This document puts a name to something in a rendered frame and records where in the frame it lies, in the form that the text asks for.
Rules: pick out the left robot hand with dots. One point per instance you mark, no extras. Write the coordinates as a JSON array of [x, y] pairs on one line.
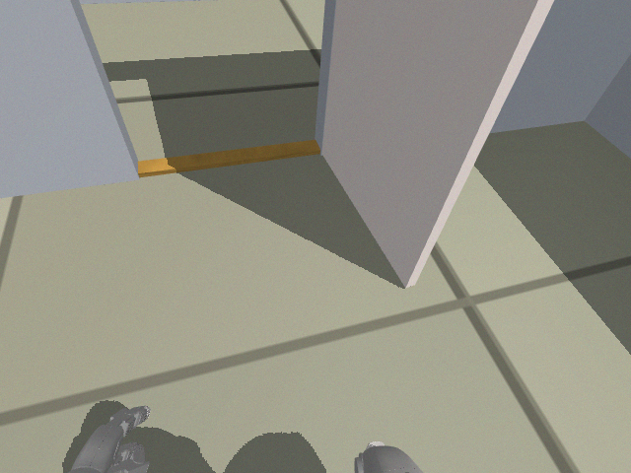
[[103, 451]]

